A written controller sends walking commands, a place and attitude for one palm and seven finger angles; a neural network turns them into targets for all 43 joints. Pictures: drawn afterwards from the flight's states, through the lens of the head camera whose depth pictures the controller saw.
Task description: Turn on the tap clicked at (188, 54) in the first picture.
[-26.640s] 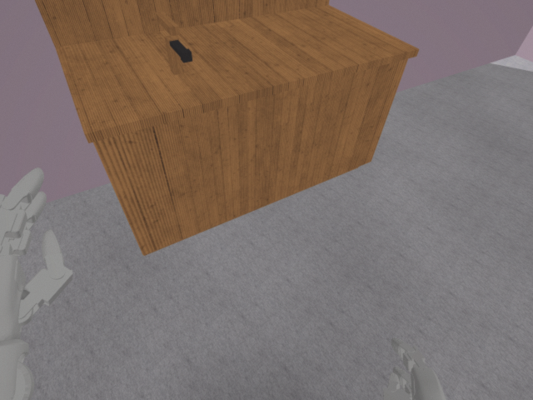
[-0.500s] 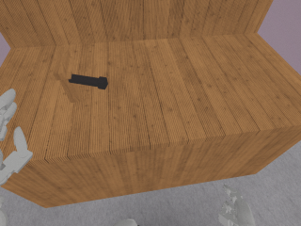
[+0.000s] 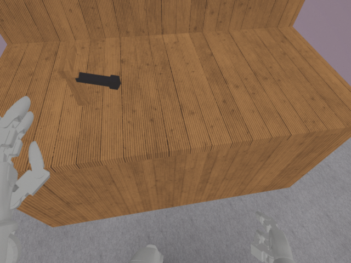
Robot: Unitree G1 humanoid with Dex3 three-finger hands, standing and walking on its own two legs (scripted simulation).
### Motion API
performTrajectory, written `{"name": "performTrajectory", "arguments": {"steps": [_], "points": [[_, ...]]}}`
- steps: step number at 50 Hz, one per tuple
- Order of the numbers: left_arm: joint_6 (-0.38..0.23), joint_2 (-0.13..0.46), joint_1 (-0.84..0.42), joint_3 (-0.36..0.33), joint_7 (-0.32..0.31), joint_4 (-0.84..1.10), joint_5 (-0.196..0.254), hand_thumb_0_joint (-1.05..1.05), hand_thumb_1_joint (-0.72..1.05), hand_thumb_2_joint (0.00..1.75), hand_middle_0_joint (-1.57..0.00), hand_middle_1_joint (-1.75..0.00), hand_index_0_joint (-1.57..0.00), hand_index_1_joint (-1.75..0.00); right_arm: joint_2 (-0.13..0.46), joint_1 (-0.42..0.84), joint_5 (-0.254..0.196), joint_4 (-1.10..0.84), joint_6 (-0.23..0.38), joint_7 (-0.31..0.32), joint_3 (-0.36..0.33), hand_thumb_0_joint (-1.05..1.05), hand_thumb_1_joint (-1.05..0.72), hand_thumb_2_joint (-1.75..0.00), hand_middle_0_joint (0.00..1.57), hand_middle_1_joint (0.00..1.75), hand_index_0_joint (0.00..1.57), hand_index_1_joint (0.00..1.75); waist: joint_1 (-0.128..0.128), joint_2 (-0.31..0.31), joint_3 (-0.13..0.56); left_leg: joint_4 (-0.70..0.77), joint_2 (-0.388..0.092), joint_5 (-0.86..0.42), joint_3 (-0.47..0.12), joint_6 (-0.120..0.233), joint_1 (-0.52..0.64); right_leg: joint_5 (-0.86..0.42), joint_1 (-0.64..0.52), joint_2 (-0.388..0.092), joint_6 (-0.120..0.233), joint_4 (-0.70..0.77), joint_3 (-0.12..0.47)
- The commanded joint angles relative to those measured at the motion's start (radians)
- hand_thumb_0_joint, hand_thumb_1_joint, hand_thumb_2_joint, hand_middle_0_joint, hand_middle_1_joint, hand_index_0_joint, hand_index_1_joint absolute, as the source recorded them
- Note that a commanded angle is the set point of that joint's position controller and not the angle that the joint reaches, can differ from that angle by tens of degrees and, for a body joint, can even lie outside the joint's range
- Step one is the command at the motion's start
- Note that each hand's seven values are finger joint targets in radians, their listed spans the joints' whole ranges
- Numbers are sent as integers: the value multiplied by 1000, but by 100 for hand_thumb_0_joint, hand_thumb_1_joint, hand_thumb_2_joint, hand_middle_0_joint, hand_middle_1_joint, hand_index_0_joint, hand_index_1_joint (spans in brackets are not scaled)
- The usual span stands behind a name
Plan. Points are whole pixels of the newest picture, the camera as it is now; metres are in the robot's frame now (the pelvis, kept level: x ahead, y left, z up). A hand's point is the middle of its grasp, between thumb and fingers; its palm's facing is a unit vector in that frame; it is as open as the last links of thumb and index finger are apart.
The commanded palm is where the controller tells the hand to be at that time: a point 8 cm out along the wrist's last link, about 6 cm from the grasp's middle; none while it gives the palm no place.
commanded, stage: step back with the hand held close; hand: left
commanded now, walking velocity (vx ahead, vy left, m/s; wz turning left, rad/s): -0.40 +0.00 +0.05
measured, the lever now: (114, 82) +0.55 +0.23 +0.06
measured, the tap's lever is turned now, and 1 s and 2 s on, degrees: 70 70 70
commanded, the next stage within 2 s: stop stepping back and stand still in 0.28 s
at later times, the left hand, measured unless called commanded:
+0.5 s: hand out of the picture +0.07 +0.23 +0.17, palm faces +0.40 -0.79 -0.47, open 7.4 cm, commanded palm +0.02 +0.26 +0.18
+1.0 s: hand out of the picture -0.04 +0.24 +0.19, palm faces +0.50 -0.79 -0.36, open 7.4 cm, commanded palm -0.11 +0.28 +0.18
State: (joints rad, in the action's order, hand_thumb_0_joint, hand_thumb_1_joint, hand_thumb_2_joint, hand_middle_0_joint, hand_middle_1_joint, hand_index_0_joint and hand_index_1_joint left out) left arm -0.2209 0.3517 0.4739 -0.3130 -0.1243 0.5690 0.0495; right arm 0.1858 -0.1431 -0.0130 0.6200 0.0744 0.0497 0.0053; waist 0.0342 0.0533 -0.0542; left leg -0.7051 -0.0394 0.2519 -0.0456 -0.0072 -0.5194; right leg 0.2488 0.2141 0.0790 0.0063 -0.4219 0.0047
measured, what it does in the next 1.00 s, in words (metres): walks backwards: left foot, then right foot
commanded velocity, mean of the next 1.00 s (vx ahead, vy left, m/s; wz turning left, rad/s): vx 0.03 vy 0.03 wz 0.01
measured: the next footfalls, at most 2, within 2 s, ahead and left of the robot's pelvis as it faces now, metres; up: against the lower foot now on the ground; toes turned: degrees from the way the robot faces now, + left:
left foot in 0.14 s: +0.00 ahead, +0.11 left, +0.00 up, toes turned +3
right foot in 0.50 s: -0.06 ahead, -0.15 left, +0.00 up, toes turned +0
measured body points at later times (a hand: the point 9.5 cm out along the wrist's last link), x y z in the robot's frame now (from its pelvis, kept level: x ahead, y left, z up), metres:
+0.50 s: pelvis -0.13 -0.02 -0.01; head -0.10 -0.02 +0.44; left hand +0.05 +0.27 +0.20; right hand +0.04 -0.24 -0.09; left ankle -0.04 +0.10 -0.73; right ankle -0.10 -0.15 -0.74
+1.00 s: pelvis -0.24 -0.02 -0.02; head -0.26 -0.02 +0.43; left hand -0.07 +0.28 +0.21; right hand -0.11 -0.25 -0.12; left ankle -0.29 +0.09 -0.73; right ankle -0.18 -0.11 -0.73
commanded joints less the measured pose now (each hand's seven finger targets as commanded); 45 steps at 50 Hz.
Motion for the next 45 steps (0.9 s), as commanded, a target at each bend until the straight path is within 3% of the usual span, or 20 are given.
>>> {"name": "performTrajectory", "arguments": {"steps": [1, 4, 6, 8, 10, 13, 20, 24, 26, 27, 28, 32, 37, 38, 39, 40, 41, 43, 44, 45], "points": [[-75, 220, 45, -187, -16, 202, 8, 0, 90, 90, -20, -30, -20, -30, 94, 89, -9, -214, 41, 20, -42, 0, -90, -90, 20, 30, 20, 30, -16, -211, 200, -359, 31, 270, -14, -17, -26, -907, -64, -410, 175, -8, 156], [-86, 224, 55, -217, -23, 205, 6, 0, 90, 90, -20, -30, -20, -30, 95, 92, -2, -211, 10, 27, -18, 0, -90, -90, 20, 30, 20, 30, -44, -108, 223, 49, 18, 162, 34, -18, 34, -993, -154, -333, 111, -155, 94], [-99, 221, 62, -215, -29, 243, 22, 0, 90, 90, -20, -30, -20, -30, 113, 70, -8, -217, 9, 38, -33, 0, -90, -90, 20, 30, 20, 30, -58, -48, 265, 367, -10, -247, 68, -11, 259, -782, -78, -256, 52, -286, 50], [-97, 228, 45, -201, -36, 280, 17, 0, 90, 90, -20, -30, -20, -30, 150, 37, -11, -213, 36, 29, -75, 0, -90, -90, 20, 30, 20, 30, -39, 213, 267, 283, -320, -1111, -200, 107, 641, 245, 379, -87, -13, -481, 34], [-96, 195, 56, -189, -27, 248, 9, 0, 90, 90, -20, -30, -20, -30, 134, -25, 8, -170, 70, 0, -69, 0, -90, -90, 20, 30, 20, 30, -47, 141, 257, 231, -308, -1087, -175, 151, 643, 362, 451, -66, -12, -548, 88], [-75, 176, -22, -159, -30, 364, 11, 0, 90, 90, -20, -30, -20, -30, 149, -26, -5, -164, 96, -15, -91, 0, -90, -90, 20, 30, 20, 30, -57, 139, 271, 230, -237, -974, -93, 101, 612, 187, 346, -70, -19, -435, 54], [-28, 185, 70, -191, -37, 185, 17, 0, 90, 90, -20, -30, -20, -30, 154, 25, -4, -190, 101, -13, -72, 0, -90, -90, 20, 30, 20, 30, -49, 157, 115, 398, -235, 5, -137, 118, 150, 118, 105, -78, -20, -352, 3], [-4, 195, -15, -171, -37, 151, -3, 0, 90, 90, -20, -30, -20, -30, 148, 1, -16, -198, 72, -10, -59, 0, -90, -90, 20, 30, 20, 30, -46, -2, 136, 78, -65, 374, -23, 48, 79, -13, -56, -112, 7, -3, -29], [-2, 240, -91, -170, -33, 167, 5, 0, 90, 90, -20, -30, -20, -30, 129, 24, -30, -204, 65, -6, -66, 0, -90, -90, 20, 30, 20, 30, -59, -356, 115, -643, 93, 264, 35, -7, 7, -31, 133, -439, 177, 166, 368], [8, 219, -138, -162, -30, 162, 25, 0, 90, 90, -20, -30, -20, -30, 123, 34, -22, -172, 76, 4, -62, 0, -90, -90, 20, 30, 20, 30, -79, -344, 76, -795, 52, 154, -38, -20, -4, 79, 252, -464, 189, 199, 365], [17, 212, -150, -144, -17, 145, 14, 0, 90, 90, -20, -30, -20, -30, 145, 21, -24, -137, 71, -5, -72, 0, -90, -90, 20, 30, 20, 30, -81, -375, 104, -841, 65, 102, -54, -30, 10, 138, 273, -424, 178, 170, 366], [2, 223, -57, -164, -5, 138, 10, 0, 90, 90, -20, -30, -20, -30, 110, 59, -9, -88, 41, -19, -48, 0, -90, -90, 20, 30, 20, 30, -86, -115, 43, -620, 5, -20, 15, 4, 101, 300, 448, -322, 105, 127, 158], [-11, 259, -68, -210, -38, 294, 4, 0, 90, 90, -20, -30, -20, -30, 120, 4, -14, -100, 108, 1, -60, 0, -90, -90, 20, 30, 20, 30, -48, -168, 211, 76, 18, 210, 77, 78, 282, 337, 242, -332, 99, 5, 192], [-7, 248, -24, -216, -45, 271, 6, 0, 90, 90, -20, -30, -20, -30, 131, -28, -16, -105, 122, 13, -62, 0, -90, -90, 20, 30, 20, 30, -56, -96, 228, 282, 22, 180, 77, 89, 338, 282, 198, -283, 78, -136, 143], [-16, 241, -33, -213, -50, 295, 8, 0, 90, 90, -20, -30, -20, -30, 146, -42, -5, -120, 128, 20, -62, 0, -90, -90, 20, 30, 20, 30, -54, 98, 237, 460, 7, 117, 74, 105, 358, 238, 164, -171, 54, -379, 44], [-27, 238, -48, -215, -55, 304, 6, 0, 90, 90, -20, -30, -20, -30, 165, -38, 1, -144, 133, 27, -76, 0, -90, -90, 20, 30, 20, 30, -47, 345, 185, 587, -107, -49, -43, 152, 359, 231, 232, -28, 8, -693, -93], [-52, 262, -91, -222, -60, 314, -24, 0, 90, 90, -20, -30, -20, -30, 138, -23, 3, -130, 145, 32, -80, 0, -90, -90, 20, 30, 20, 30, -62, 415, 149, 420, -155, -394, -48, 169, 413, 308, 401, -17, 6, -834, -121], [-79, 270, -203, -220, -50, 254, -29, 0, 90, 90, -20, -30, -20, -30, 115, -39, 9, -63, 155, 13, -65, 0, -90, -90, 20, 30, 20, 30, -92, 305, 7, 442, -253, -279, -277, 225, 310, 272, 532, -103, 12, -916, 28], [-76, 186, -154, -171, -39, 89, -25, 0, 90, 90, -20, -30, -20, -30, 127, -48, 0, -22, 143, 5, -68, 0, -90, -90, 20, 30, 20, 30, -77, 39, -105, 393, -255, -339, -200, 201, 280, 283, 551, -134, 30, -782, 75], [-67, 145, -145, -135, -26, 10, -11, 0, 90, 90, -20, -30, -20, -30, 150, -42, -10, -27, 129, 3, -70, 0, -90, -90, 20, 30, 20, 30, -61, -35, -68, 308, -235, -317, -136, 173, 245, 220, 403, -136, 29, -578, 47]]}}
